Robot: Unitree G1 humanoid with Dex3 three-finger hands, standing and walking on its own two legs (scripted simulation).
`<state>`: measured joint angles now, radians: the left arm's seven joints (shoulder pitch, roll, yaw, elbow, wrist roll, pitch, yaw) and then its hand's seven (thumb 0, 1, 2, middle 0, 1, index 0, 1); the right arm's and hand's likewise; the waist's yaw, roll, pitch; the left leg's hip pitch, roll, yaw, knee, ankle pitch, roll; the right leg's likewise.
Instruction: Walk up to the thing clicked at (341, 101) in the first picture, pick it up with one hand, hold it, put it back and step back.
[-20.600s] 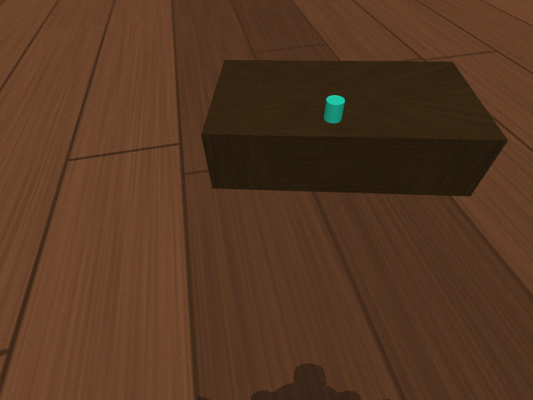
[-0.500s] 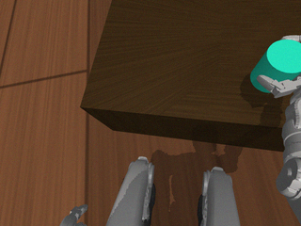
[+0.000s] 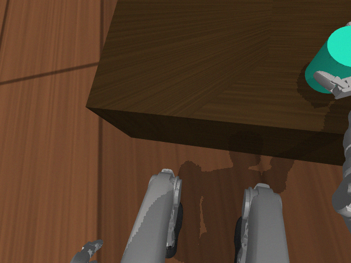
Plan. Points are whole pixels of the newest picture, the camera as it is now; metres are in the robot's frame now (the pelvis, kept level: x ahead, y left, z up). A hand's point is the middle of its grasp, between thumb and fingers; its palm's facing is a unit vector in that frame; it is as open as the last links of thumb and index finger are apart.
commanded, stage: lower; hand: right
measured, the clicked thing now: (339, 62) +0.54 -0.23 -0.01
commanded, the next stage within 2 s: loosen in 0.74 s
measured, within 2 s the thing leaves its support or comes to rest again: rests again in 0.62 s
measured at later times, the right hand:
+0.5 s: hand (334, 70) +0.55 -0.24 -0.05, palm faces +0.24 +0.97 -0.02, open 11.5 cm
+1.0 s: hand (331, 73) +0.55 -0.25 -0.07, palm faces +0.24 +0.97 -0.03, open 11.4 cm
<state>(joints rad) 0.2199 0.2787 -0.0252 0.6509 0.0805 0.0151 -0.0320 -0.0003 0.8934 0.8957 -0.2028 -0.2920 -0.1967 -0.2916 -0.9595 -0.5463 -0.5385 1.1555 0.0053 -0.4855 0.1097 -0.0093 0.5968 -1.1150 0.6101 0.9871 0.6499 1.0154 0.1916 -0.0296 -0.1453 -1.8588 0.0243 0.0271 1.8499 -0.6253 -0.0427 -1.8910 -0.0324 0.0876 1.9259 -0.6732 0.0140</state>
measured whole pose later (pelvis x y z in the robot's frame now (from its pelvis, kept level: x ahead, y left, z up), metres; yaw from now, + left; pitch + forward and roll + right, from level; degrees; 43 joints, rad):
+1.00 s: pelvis -0.01 +0.00 -0.08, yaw +0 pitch +36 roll +5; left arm 0.22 0.30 -0.04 0.66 0.08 0.05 -0.03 0.00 0.91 0.88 -0.20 -0.30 -0.21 -0.28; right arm -1.05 -0.61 -0.54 1.14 -0.02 -0.42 0.11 -0.01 0.58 -1.05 0.66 0.91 0.70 0.94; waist 0.21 -0.03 -0.10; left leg -2.08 0.03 0.01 2.09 -0.65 -0.05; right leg -2.12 -0.01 0.10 2.16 -0.69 0.02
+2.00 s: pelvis -0.01 +0.00 -0.01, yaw +1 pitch +36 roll +6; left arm 0.23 0.31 -0.05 0.62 0.02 0.07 0.00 0.00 0.91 0.87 -0.20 -0.29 -0.20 -0.28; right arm -1.09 -0.86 -0.63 1.16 0.00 -0.28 0.24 -0.01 0.60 -0.04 0.05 0.06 0.05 0.05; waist 0.20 -0.04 -0.13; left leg -1.89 0.02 0.03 1.89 -0.62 -0.04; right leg -1.93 -0.04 0.10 1.97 -0.67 0.01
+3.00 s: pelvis +0.07 -0.02 +0.24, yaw -4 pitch +12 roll +4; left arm 0.27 0.22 -0.04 0.54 -0.06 -0.02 0.10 0.01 0.89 0.90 -0.21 -0.29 -0.20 -0.29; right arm 0.16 -0.30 -0.11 0.32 0.08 0.29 0.00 -0.01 0.44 -0.09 0.07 0.08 0.08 0.07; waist 0.05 -0.07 -0.15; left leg -0.64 0.03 0.05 0.85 -0.42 -0.05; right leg -0.70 -0.04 0.05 0.97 -0.48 -0.01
